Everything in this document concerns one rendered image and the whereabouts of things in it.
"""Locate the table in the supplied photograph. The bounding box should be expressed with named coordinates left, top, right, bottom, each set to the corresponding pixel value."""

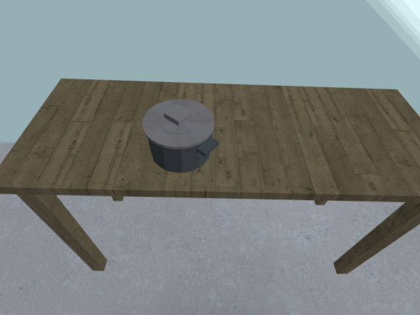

left=0, top=79, right=420, bottom=274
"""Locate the knob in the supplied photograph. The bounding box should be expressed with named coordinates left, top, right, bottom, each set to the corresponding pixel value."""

left=164, top=104, right=192, bottom=126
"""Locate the lid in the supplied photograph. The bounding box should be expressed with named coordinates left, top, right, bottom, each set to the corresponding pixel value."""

left=142, top=99, right=215, bottom=149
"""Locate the pot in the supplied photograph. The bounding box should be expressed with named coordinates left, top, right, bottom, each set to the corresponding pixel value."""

left=148, top=134, right=219, bottom=173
